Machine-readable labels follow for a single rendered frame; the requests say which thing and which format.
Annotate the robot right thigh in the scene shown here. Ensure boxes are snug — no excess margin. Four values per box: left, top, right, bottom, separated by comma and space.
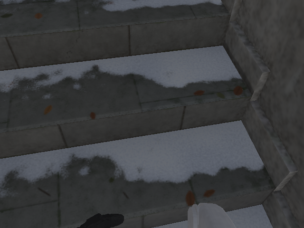
187, 202, 237, 228

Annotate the robot left hand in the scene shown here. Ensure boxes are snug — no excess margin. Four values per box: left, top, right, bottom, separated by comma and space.
77, 213, 124, 228

